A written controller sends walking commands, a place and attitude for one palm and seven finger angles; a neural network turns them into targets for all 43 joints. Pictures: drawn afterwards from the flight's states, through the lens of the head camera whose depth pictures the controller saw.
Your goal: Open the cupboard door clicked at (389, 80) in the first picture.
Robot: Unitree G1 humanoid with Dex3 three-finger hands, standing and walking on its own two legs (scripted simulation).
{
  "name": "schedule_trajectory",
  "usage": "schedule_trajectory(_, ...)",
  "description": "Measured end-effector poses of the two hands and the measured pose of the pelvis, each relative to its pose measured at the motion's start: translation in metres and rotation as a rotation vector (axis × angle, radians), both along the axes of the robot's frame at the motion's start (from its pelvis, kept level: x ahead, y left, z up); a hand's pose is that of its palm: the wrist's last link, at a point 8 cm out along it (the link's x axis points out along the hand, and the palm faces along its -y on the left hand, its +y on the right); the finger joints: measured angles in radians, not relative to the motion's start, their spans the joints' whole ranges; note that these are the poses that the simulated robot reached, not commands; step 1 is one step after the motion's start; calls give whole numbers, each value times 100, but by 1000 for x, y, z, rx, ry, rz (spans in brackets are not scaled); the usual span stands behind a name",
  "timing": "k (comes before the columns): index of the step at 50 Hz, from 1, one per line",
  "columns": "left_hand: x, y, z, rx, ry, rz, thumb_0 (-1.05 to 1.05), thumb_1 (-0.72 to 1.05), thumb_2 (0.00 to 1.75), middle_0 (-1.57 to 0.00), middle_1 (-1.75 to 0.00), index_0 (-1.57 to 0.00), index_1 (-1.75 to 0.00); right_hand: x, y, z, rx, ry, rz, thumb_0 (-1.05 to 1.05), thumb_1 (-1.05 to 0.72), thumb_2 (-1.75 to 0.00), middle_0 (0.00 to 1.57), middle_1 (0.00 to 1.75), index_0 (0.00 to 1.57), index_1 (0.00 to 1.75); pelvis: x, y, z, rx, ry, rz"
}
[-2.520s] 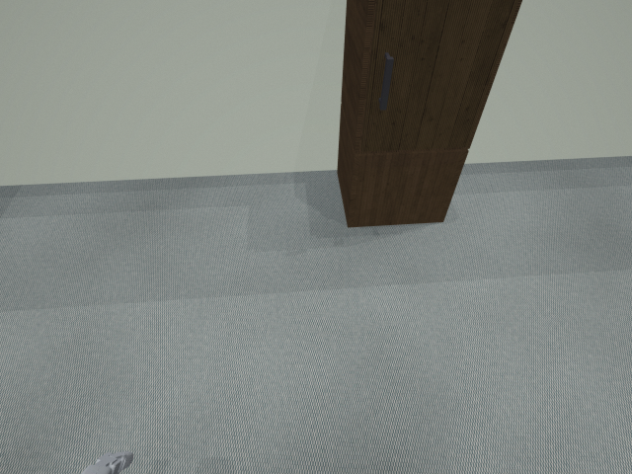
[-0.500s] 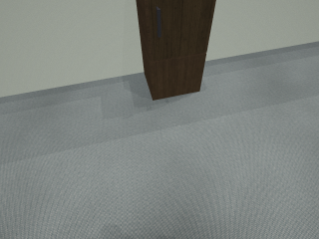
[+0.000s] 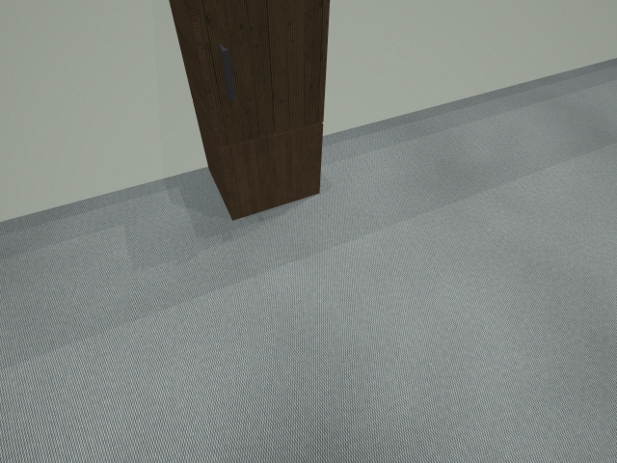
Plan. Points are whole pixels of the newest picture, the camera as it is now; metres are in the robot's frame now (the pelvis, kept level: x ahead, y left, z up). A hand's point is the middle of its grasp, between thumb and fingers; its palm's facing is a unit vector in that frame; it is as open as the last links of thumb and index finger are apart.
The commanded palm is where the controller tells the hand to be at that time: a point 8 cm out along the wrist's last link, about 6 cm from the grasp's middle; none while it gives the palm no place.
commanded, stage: walk to a spot facing it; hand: left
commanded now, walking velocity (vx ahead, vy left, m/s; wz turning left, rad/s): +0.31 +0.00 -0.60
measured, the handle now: (226, 73) +1.16 +0.40 -0.08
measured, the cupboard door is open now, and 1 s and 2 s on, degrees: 0 0 0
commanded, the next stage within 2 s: turn to face it in 1.36 s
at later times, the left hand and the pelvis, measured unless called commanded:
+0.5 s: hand (249, 362) +0.31 +0.15 -0.19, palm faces -0.37 -0.92 -0.14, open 7.4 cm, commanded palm none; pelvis +0.14 +0.01 -0.02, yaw -19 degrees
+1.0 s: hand (292, 296) +0.45 +0.09 -0.18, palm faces -0.38 -0.90 -0.20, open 7.3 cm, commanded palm none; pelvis +0.36 -0.08 -0.01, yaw -27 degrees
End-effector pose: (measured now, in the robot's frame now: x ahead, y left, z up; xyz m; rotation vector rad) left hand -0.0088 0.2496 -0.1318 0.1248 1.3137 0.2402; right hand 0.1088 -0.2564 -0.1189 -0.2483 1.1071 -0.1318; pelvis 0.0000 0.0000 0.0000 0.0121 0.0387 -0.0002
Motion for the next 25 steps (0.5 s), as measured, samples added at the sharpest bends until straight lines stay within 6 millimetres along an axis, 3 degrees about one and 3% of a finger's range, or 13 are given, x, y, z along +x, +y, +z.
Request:
schedule_trajectory(4, 21, 27, -15, -14, 7, -38, 1, 91, 90, -20, -30, -20, -30, 7, 21, 3, -17, -67, -36, 1, -90, -90, 20, 30, 20, 30, 13, 21, -9, -27, -4, -47)
schedule_trajectory(6, 40, 38, -20, -21, 14, -72, 1, 91, 90, -20, -30, -20, -30, 0, 30, 5, -21, -78, -77, 1, -90, -90, 20, 30, 20, 30, 20, 29, -10, -25, -17, -77)
schedule_trajectory(10, 95, 50, -14, -33, -23, -162, 1, 91, 90, -19, -30, -20, -30, -31, 43, 9, -20, -23, -170, 1, -90, -90, 20, 30, 20, 30, 41, 38, -2, -42, -33, -137)
schedule_trajectory(14, 159, 49, -11, -35, -80, -240, 1, 91, 90, -19, -30, -20, -30, -68, 55, 4, -13, 93, -268, 1, -90, -90, 20, 30, 20, 30, 65, 40, 0, -48, -39, -191)
schedule_trajectory(19, 234, 20, -15, -56, -98, -343, 1, 91, 90, -19, -30, -20, -30, -112, 75, -6, 26, 260, -405, 1, -90, -90, 20, 30, 20, 30, 99, 33, -5, -45, -38, -263)
schedule_trajectory(25, 329, -53, -27, -109, -105, -512, 1, 91, 90, -19, -30, -20, -30, -143, 100, -14, 108, 460, -556, 1, -90, -90, 20, 30, 20, 30, 145, 10, -18, -43, -26, -337)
